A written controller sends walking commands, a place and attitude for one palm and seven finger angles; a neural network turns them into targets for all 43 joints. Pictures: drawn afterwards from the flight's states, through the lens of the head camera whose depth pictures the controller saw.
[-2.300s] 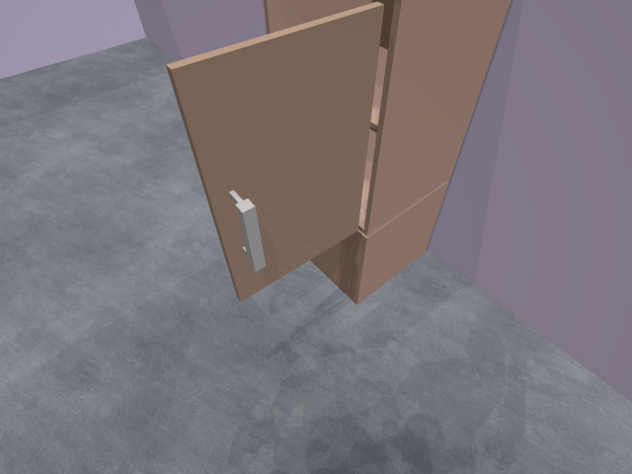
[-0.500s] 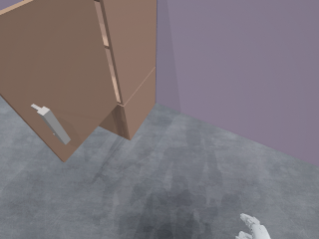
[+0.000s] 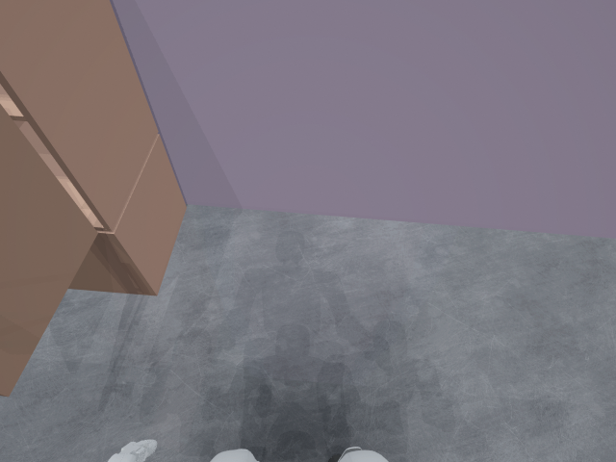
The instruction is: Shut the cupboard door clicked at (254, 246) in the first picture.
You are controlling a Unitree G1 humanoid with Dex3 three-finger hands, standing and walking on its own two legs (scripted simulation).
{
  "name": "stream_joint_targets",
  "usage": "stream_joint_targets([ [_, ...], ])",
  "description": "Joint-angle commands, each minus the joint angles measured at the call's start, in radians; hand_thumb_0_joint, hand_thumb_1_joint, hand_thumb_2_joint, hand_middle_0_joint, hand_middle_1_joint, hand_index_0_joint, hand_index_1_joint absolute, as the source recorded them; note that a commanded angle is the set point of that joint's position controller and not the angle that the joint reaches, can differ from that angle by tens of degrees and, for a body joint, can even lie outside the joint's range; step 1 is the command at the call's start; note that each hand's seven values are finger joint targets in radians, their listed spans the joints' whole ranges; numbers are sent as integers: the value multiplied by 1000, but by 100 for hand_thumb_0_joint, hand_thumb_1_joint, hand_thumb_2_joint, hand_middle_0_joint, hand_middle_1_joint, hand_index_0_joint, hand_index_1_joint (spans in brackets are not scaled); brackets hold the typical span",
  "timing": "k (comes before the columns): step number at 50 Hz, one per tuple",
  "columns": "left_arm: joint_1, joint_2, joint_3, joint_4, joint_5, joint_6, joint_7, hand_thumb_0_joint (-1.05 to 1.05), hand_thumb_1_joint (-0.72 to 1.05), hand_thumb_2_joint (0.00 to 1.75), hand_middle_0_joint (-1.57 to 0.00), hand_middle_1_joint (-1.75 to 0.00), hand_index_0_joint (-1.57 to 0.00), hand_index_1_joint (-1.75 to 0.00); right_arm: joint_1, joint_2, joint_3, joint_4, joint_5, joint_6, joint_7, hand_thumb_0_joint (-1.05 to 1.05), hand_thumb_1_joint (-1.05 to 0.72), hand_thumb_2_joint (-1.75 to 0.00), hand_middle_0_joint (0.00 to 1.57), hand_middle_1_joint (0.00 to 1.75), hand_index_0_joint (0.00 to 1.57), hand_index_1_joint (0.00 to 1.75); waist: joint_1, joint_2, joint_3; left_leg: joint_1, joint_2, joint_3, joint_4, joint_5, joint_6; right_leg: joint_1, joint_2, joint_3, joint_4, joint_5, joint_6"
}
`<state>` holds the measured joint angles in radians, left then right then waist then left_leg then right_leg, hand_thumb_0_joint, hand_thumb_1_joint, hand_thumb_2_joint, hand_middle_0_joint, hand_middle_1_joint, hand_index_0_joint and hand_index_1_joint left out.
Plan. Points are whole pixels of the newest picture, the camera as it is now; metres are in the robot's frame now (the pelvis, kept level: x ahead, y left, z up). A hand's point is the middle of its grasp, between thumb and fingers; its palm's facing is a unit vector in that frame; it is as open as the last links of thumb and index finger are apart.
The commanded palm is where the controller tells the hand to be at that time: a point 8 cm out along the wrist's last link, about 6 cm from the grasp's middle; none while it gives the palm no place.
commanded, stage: walk to a spot facing it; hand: left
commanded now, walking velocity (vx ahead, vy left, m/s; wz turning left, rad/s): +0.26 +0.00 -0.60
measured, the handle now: out of the picture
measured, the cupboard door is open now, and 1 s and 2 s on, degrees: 87 87 87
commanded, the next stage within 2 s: turn to face it in 1.18 s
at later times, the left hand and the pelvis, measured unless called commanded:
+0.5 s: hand (228, 423) +0.18 +0.12 -0.15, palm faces -0.28 -0.94 -0.21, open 7.4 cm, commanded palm none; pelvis +0.08 -0.05 +0.01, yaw -18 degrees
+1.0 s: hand (347, 266) +0.46 -0.06 -0.15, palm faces -0.52 -0.83 -0.22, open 7.4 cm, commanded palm none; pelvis +0.24 -0.15 -0.01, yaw -30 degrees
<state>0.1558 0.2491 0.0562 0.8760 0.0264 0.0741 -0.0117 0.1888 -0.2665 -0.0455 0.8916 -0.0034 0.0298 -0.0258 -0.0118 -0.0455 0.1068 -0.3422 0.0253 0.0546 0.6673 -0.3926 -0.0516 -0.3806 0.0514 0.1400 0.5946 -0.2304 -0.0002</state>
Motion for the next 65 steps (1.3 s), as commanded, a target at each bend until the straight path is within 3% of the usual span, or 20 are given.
stream_joint_targets([
  [1, -65, 110, 32, -139, -17, -21, -8, 0, 90, 90, -20, -30, -20, -30, 171, -252, -50, -48, -33, -38, -26, 0, -90, -90, 20, 30, 20, 30, -57, 331, -129, 187, 478, -534, -508, -131, 218, -236, 17, -95, 347, -370, 22],
  [6, -113, 64, 34, -109, 0, -33, -55, 0, 90, 90, -20, -30, -20, -30, 93, -164, -28, -42, -42, -57, -12, 0, -90, -90, 20, 30, 20, 30, -15, 278, -73, 162, 294, -150, -422, 58, 156, -191, -87, -171, 387, -219, 31],
  [12, -40, 57, 32, -70, -3, -63, -59, 0, 90, 90, -20, -30, -20, -30, 150, -183, -41, -10, -34, -55, 4, 0, -90, -90, 20, 30, 20, 30, 2, 194, -135, 107, 278, 26, -209, 90, 97, 183, -26, -286, -85, -130, -6],
  [13, 70, 114, 51, -29, -1, -71, -48, 0, 90, 90, -20, -30, -20, -30, 122, -153, -39, -22, -26, -55, 10, 0, -90, -90, 20, 30, 20, 30, 55, 61, -155, -70, 214, 102, -44, 17, 49, 408, -74, -192, -182, -143, -44],
  [14, 196, 248, 83, 8, 7, -82, -28, 0, 90, 90, -20, -30, -20, -30, 47, -62, -19, -78, -9, -55, 19, 0, -90, -90, 20, 30, 20, 30, 123, -310, -159, -392, 61, 216, 275, -229, -19, 598, -370, 276, -328, -175, -168],
  [15, 291, 285, 92, 30, -14, -81, -10, 0, 90, 90, -20, -30, -20, -30, -101, -94, -18, -133, -19, -54, 19, 0, -90, -90, 20, 30, 20, 30, 194, -221, -104, -489, 70, 37, 429, -283, -10, 522, -477, 439, -372, -82, -264],
  [17, 159, 215, 74, 4, -5, -88, 5, 0, 90, 90, -20, -30, -20, -30, -83, -98, -32, -107, -17, -61, 22, 0, -90, -90, 20, 30, 20, 30, 98, -168, -84, -464, 117, -58, 474, -134, -9, 395, -389, 355, -356, -237, -262],
  [27, 44, 156, 59, 15, -4, -111, -9, 0, 90, 90, -20, -30, -20, -30, 72, -50, -31, -21, -19, -88, 32, 0, -90, -90, 20, 30, 20, 30, -44, -35, -96, 201, 3, 45, -146, 191, -5, 23, -190, 107, -238, -159, -153],
  [28, 37, 113, 48, 8, -5, -109, -12, 0, 90, 90, -20, -30, -20, -30, 170, -95, -41, 16, -21, -97, 18, 0, -90, -90, 20, 30, 20, 30, -84, 66, -130, 373, 54, -17, -214, 117, 17, -76, -129, 67, -79, -144, -118],
  [29, 62, 39, 34, -8, -14, -104, -21, 0, 90, 90, -20, -30, -20, -30, 304, -213, -69, 44, -44, -105, 6, 0, -90, -90, 20, 30, 20, 30, -134, 345, -191, 519, 328, -394, -332, -90, 116, -271, 15, -77, 262, -305, -57],
  [31, -18, 51, 36, -53, 0, -118, -27, 0, 90, 90, -20, -30, -20, -30, 321, -228, -62, 30, -44, -94, 3, 0, -90, -90, 20, 30, 20, 30, -122, 203, -126, 344, 517, -652, -491, -318, 264, -376, -64, -87, 626, -350, -50],
  [37, -19, -9, 22, -13, 9, -90, -60, 0, 90, 90, -20, -30, -20, -30, 198, -79, -21, 48, -33, -122, 1, 0, -90, -90, 20, 30, 20, 30, -16, 228, -107, 242, 284, -76, -449, 215, 160, -279, -140, -161, 453, -43, -6],
  [41, -107, -17, 12, -34, 5, -91, -59, 0, 90, 90, -20, -30, -20, -30, 219, -87, -30, 77, -34, -107, 13, 0, -90, -90, 20, 30, 20, 30, -37, 191, -73, 191, 288, 24, -450, 210, 160, -120, -109, -240, 148, -24, -13],
  [45, 45, 40, 35, 18, 8, -98, -46, 0, 90, 90, -20, -30, -20, -30, 176, -79, -27, 83, -32, -88, 20, 0, -90, -90, 20, 30, 20, 30, 57, 92, -113, 58, 241, 95, -229, 174, 109, 267, -54, -264, -44, 3, -49],
  [46, 203, 108, 53, 66, 11, -111, -35, 0, 90, 90, -20, -30, -20, -30, 159, -46, -17, 76, -20, -89, 26, 0, -90, -90, 20, 30, 20, 30, 133, -58, -191, -102, 162, 175, 42, 187, 69, 525, -155, -106, -110, -101, -108],
  [47, 367, 231, 85, 114, 6, -119, -17, 0, 90, 90, -20, -30, -20, -30, 128, 19, -4, 32, -5, -94, 32, 0, -90, -90, 20, 30, 20, 30, 191, -337, -262, -368, 16, 199, 388, -207, 25, 707, -436, 339, -266, -127, -233],
  [50, 176, 136, 58, 74, -12, -109, 16, 0, 90, 90, -20, -30, -20, -30, 47, -30, -30, 41, -20, -89, 26, 0, -90, -90, 20, 30, 20, 30, 87, -166, -122, -420, 141, -54, 541, -79, 32, 412, -420, 275, -360, -179, -260],
  [61, 94, 60, 32, 115, -12, -131, 2, 0, 90, 90, -20, -30, -20, -30, 198, -4, -21, 129, -30, -96, 33, 0, -90, -90, 20, 30, 20, 30, -53, 71, -113, 240, 63, 41, -203, 243, 35, 81, -193, -87, -144, 5, -128],
  [63, 97, -13, 8, 76, -16, -129, -4, 0, 90, 90, -20, -30, -20, -30, 390, -166, -55, 164, -51, -96, 12, 0, -90, -90, 20, 30, 20, 30, -118, 347, -201, 473, 435, -482, -378, 170, 240, -220, -9, -240, 379, -343, -42],
  [65, -14, 11, 7, 52, -2, -133, 2, 0, 90, 90, -20, -30, -20, -30, 333, -120, -41, 146, -42, -83, 7, 0, -90, -90, 20, 30, 20, 30, -94, 258, -91, 306, 420, -486, -396, 270, 282, -320, -93, -134, 613, -304, -39],
])
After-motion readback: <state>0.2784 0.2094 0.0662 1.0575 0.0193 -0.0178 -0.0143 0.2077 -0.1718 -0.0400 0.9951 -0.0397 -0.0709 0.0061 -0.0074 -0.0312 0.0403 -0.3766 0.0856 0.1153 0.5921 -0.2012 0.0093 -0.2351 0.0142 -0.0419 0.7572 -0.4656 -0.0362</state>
